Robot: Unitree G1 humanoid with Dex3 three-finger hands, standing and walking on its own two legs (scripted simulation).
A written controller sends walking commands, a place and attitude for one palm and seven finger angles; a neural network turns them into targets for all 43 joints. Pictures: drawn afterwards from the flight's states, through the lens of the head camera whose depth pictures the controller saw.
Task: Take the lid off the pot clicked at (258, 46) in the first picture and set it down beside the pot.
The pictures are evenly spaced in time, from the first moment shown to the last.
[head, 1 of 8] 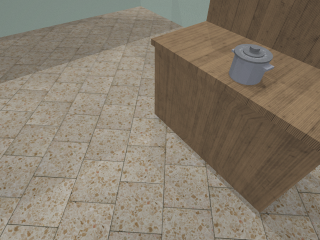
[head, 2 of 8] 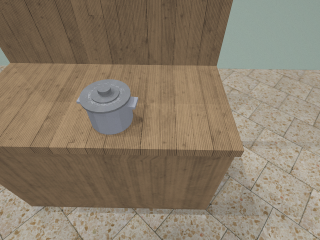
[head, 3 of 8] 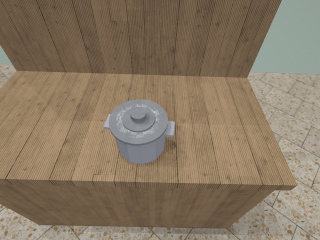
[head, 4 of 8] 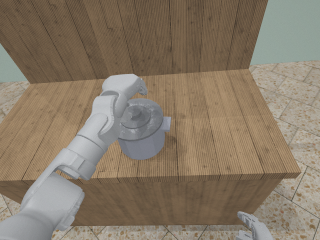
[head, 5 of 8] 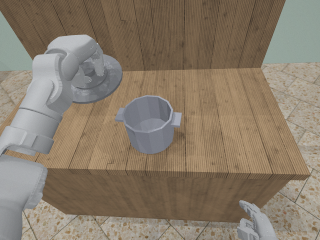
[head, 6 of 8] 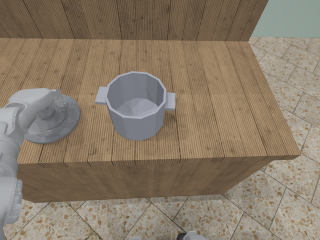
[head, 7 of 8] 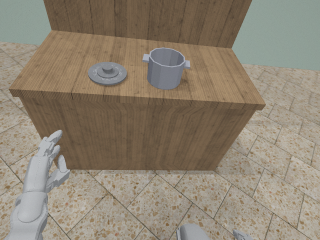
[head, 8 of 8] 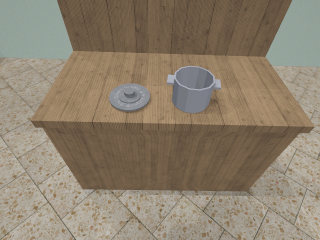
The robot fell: no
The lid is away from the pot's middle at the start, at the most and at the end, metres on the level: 0.00 0.26 0.26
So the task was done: yes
